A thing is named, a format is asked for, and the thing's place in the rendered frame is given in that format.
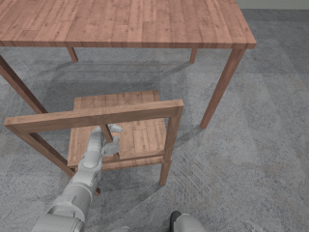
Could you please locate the robot right foot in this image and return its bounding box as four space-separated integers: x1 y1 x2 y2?
170 211 181 232

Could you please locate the robot left forearm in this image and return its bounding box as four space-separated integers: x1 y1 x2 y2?
30 151 103 232

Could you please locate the robot right thigh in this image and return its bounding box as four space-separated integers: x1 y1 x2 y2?
173 217 208 232

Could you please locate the left robot hand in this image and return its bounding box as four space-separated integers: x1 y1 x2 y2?
86 124 123 158

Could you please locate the robot left upper arm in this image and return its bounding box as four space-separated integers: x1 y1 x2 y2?
33 214 85 232

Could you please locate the right robot hand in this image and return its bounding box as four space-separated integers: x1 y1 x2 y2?
243 219 263 232

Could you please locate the table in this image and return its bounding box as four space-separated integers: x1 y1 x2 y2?
0 0 257 129

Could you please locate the chair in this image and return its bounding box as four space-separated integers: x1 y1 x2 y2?
3 89 184 195

